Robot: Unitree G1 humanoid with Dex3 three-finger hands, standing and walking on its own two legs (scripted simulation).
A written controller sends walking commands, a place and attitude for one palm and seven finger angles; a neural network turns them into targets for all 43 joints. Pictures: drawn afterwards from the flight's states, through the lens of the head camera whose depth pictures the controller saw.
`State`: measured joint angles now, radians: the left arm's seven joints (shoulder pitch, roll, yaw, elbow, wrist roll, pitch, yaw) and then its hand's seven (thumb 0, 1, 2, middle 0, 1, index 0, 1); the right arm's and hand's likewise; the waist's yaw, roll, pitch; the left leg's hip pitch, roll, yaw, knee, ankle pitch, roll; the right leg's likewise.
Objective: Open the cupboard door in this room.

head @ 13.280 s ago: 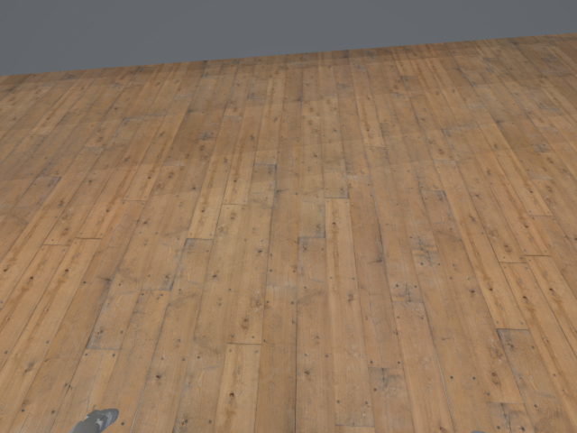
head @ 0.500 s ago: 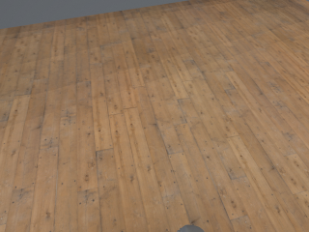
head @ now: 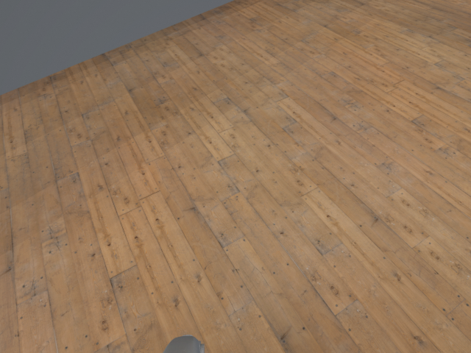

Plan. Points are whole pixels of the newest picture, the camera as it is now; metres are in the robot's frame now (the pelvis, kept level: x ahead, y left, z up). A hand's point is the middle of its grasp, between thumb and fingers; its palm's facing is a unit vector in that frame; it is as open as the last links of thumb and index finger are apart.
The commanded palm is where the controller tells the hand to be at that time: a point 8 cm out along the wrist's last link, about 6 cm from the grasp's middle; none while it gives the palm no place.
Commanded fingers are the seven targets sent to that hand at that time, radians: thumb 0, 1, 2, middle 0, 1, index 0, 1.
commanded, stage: walk to a spot facing it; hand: left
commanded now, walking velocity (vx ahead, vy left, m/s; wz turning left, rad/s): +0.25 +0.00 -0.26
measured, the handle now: out of the picture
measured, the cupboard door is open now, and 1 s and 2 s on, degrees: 0 0 0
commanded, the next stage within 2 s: turn to face it in 0.10 s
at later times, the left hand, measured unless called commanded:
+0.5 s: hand (114, 334) +0.18 +0.27 -0.18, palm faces -0.01 -0.98 -0.18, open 7.4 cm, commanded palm none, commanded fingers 0.00 0.90 0.90 -0.20 -0.30 -0.20 -0.30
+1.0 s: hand (136, 327) +0.19 +0.22 -0.14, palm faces +0.21 -0.94 -0.28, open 7.4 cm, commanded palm none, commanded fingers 0.00 0.90 0.90 -0.20 -0.30 -0.20 -0.30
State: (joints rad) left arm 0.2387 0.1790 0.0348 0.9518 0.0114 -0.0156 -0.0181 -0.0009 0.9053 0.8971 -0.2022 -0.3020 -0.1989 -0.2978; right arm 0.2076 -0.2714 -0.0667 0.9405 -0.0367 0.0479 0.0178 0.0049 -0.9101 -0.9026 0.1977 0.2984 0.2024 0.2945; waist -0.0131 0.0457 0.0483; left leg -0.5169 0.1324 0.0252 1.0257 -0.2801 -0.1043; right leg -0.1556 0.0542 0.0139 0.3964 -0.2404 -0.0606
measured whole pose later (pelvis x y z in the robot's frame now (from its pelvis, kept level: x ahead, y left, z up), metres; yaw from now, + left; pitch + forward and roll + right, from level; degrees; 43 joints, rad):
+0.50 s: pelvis +0.11 +0.09 +0.00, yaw -2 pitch +0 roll -3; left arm 0.16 0.21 0.05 1.04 0.01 0.02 0.02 0.00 0.91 0.90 -0.20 -0.30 -0.19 -0.30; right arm 0.28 -0.17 -0.01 1.04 -0.01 -0.02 -0.02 -0.01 -0.94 -0.90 0.20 0.30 0.21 0.30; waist -0.02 -0.02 0.04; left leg -0.20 -0.01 0.07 0.42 -0.21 0.08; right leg -0.42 -0.06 0.00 0.99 -0.37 0.08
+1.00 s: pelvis +0.10 +0.01 +0.00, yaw +15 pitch +0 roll +2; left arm 0.09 0.16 0.03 0.92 0.01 0.01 0.03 0.00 0.91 0.90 -0.20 -0.30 -0.20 -0.30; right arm 0.28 -0.26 -0.10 0.99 -0.02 0.07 0.01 0.00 -0.91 -0.90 0.20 0.30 0.20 0.29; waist -0.07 0.06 0.07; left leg -0.48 -0.05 -0.04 1.01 -0.45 -0.05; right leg -0.23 -0.04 -0.09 0.51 -0.28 -0.03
